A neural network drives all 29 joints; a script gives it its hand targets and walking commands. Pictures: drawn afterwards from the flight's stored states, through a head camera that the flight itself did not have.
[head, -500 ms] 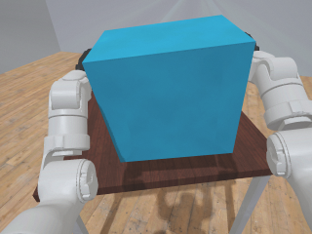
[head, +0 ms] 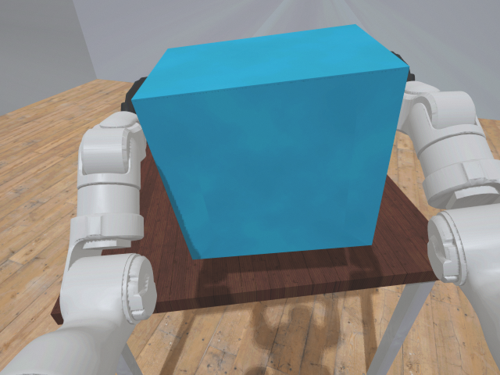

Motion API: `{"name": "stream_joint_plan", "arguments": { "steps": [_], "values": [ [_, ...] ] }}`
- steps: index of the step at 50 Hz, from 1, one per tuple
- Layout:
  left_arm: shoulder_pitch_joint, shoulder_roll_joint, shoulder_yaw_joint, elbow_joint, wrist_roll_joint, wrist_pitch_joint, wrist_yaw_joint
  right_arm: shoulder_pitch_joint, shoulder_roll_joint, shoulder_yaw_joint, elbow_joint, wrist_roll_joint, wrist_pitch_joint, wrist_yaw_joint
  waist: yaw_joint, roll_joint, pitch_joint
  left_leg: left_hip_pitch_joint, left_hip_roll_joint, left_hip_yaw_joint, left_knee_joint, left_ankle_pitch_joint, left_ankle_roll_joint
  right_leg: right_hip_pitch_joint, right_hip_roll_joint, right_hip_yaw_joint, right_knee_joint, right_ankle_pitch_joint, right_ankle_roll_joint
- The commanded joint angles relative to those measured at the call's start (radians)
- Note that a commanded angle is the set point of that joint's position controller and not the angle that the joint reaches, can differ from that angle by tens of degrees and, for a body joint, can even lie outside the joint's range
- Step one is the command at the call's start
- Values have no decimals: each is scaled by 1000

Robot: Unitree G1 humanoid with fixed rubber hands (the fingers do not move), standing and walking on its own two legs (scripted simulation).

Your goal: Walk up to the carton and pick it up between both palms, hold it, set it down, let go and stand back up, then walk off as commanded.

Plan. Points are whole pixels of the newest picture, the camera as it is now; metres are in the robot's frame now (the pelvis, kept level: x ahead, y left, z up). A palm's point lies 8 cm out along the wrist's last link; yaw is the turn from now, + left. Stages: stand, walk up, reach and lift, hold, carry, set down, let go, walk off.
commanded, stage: hold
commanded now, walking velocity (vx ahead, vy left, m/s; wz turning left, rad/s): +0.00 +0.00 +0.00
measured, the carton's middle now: (270, 147) +0.38 -0.01 +0.25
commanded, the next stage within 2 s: none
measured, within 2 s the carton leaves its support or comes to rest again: neither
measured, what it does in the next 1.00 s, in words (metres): stands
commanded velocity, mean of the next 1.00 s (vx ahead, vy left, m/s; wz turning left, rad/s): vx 0.00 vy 0.00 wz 0.00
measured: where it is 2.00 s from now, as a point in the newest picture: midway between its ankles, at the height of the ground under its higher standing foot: outside the picture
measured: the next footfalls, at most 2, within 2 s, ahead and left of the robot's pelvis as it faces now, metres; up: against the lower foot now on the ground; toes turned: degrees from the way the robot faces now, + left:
none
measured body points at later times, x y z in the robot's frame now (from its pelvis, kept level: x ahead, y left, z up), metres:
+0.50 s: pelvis +0.00 +0.00 +0.00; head -0.09 +0.00 +0.44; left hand +0.38 +0.18 +0.30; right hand +0.39 -0.20 +0.32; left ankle +0.02 +0.13 -0.75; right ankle +0.03 -0.12 -0.75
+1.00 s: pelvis -0.01 +0.00 +0.00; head -0.10 +0.00 +0.44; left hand +0.37 +0.19 +0.31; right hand +0.38 -0.20 +0.32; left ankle +0.02 +0.13 -0.75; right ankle +0.03 -0.12 -0.75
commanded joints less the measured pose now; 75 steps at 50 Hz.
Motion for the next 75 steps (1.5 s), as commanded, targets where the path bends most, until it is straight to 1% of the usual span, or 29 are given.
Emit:
{"name": "stream_joint_plan", "arguments": {
  "steps": [1, 2, 7, 8, 10, 13, 14, 18, 19, 23, 28, 29, 34, 35, 36, 37, 38, 42, 46, 48, 50, 52, 54, 59, 65, 67, 69, 74, 75],
  "values": [
    [-868, -541, -277, -246, -211, -75, -133, -806, 665, 141, -400, 274, -20, 174, -8, 56, -373, -94, -36, -43, -45, 190, -22, 270, 53, 46, -49, 233, -14],
    [-869, -542, -271, -226, -209, -73, -132, -806, 659, 135, -381, 267, -18, 174, -14, 51, -352, -106, -34, -45, -54, 171, -20, 265, 50, 46, -53, 225, -15],
    [-921, -531, -238, -158, -200, -82, -137, -849, 677, 112, -322, 237, -22, 192, 7, 23, -314, -181, -23, -42, -99, 20, 9, 245, 46, 47, -52, 109, -12],
    [-921, -527, -227, -113, -191, -82, -138, -858, 668, 89, -289, 219, -22, 195, 2, 32, -278, -207, -20, -39, -118, -38, 13, 228, 41, 45, -56, 64, -13],
    [-948, -546, -233, -121, -193, -94, -140, -865, 681, 78, -277, 204, -29, 204, -3, 52, -277, -236, -12, -46, -137, -83, 19, 240, 42, 46, -40, 58, -11],
    [-938, -534, -210, -61, -179, -92, -147, -855, 675, 62, -240, 187, -29, 211, -1, 41, -227, -273, -4, -53, -165, -141, 35, 250, 41, 45, -35, 36, -9],
    [-955, -542, -220, -85, -185, -99, -147, -848, 672, 53, -232, 178, -33, 215, -9, 43, -259, -266, -4, -54, -166, -135, 29, 261, 40, 46, -32, 48, -9],
    [-942, -510, -196, -63, -173, -106, -145, -867, 681, 78, -257, 183, -41, 213, 7, 11, -271, -238, -16, -38, -150, -96, 33, 255, 35, 50, -45, 51, -9],
    [-935, -510, -198, -54, -171, -104, -146, -856, 678, 71, -232, 180, -39, 213, -1, 24, -254, -238, -14, -40, -152, -99, 31, 247, 36, 48, -46, 42, -14],
    [-935, -492, -200, -102, -181, -108, -142, -838, 689, 108, -260, 211, -38, 203, 9, 15, -306, -190, -26, -31, -115, 8, 26, 259, 35, 52, -46, 117, -13],
    [-872, -492, -236, -185, -201, -97, -138, -814, 691, 157, -379, 260, -31, 175, 1, 9, -391, -95, -43, -36, -56, 187, 5, 296, 48, 53, -46, 244, -6],
    [-871, -499, -249, -218, -206, -98, -134, -796, 692, 161, -392, 271, -32, 171, -6, 32, -405, -78, -46, -36, -44, 227, -2, 301, 48, 50, -40, 278, -6],
    [-826, -518, -289, -329, -229, -82, -130, -761, 677, 189, -510, 310, -19, 145, -19, 44, -489, -24, -54, -41, 1, 373, -28, 354, 62, 48, -25, 426, 2],
    [-793, -512, -275, -276, -213, -66, -133, -754, 645, 168, -473, 305, -8, 140, -31, 46, -419, -40, -52, -44, -7, 342, -29, 337, 62, 48, -37, 391, 0],
    [-792, -506, -255, -270, -199, -60, -140, -750, 645, 163, -453, 300, 1, 145, -21, 30, -389, -42, -49, -41, -21, 305, -24, 323, 63, 46, -43, 346, 1],
    [-779, -511, -264, -246, -200, -51, -145, -729, 629, 151, -416, 293, 6, 147, -29, 52, -362, -51, -41, -40, -27, 285, -28, 305, 59, 46, -50, 316, -6],
    [-769, -493, -230, -199, -176, -42, -153, -744, 616, 145, -387, 286, 12, 153, -16, 41, -313, -71, -41, -35, -40, 234, -22, 282, 55, 46, -57, 261, -6],
    [-848, -498, -196, -117, -154, -44, -170, -800, 626, 98, -271, 233, 18, 179, -3, 39, -235, -169, -26, -32, -102, 32, -6, 233, 37, 55, -70, 92, -16],
    [-922, -517, -212, -116, -181, -73, -167, -851, 667, 85, -278, 209, -5, 197, 1, 37, -280, -219, -18, -35, -125, -44, 13, 249, 35, 54, -47, 67, -17],
    [-920, -515, -201, -71, -170, -78, -165, -871, 656, 75, -273, 198, -14, 204, 1, 45, -257, -237, -17, -40, -138, -82, 16, 241, 33, 54, -57, 42, -18],
    [-939, -522, -212, -82, -182, -90, -162, -865, 666, 65, -266, 190, -20, 203, -10, 28, -264, -223, -15, -49, -138, -79, 19, 238, 32, 54, -53, 51, -15],
    [-955, -526, -219, -104, -187, -103, -158, -864, 677, 72, -273, 190, -31, 211, -2, 41, -304, -228, -12, -45, -140, -71, 20, 258, 37, 52, -41, 70, -16],
    [-952, -518, -203, -59, -178, -106, -155, -872, 680, 69, -253, 186, -34, 211, 4, 34, -276, -250, -12, -44, -152, -109, 30, 250, 38, 55, -44, 41, -16],
    [-937, -504, -209, -89, -187, -114, -144, -852, 675, 93, -281, 203, -41, 201, -3, 11, -317, -178, -27, -38, -113, 0, 19, 244, 38, 49, -58, 97, -14],
    [-889, -502, -222, -125, -190, -103, -141, -812, 670, 114, -302, 231, -30, 188, -12, 22, -324, -128, -34, -37, -83, 91, 6, 246, 41, 52, -60, 158, -14],
    [-886, -503, -236, -186, -202, -103, -138, -821, 686, 137, -373, 249, -35, 180, -1, 22, -400, -106, -39, -37, -64, 151, 4, 284, 45, 50, -50, 214, -9],
    [-880, -504, -238, -167, -200, -96, -138, -817, 667, 134, -353, 257, -27, 172, -13, 26, -358, -104, -39, -39, -59, 157, -1, 263, 45, 49, -55, 214, -11],
    [-872, -521, -266, -214, -223, -94, -132, -828, 679, 150, -412, 275, -27, 169, -8, 30, -418, -81, -40, -43, -42, 208, -11, 274, 53, 50, -48, 253, -10],
    [-874, -511, -257, -193, -214, -90, -132, -825, 668, 147, -388, 271, -22, 168, -7, 37, -382, -92, -40, -43, -49, 184, -10, 261, 49, 49, -55, 232, -9]
  ]
}}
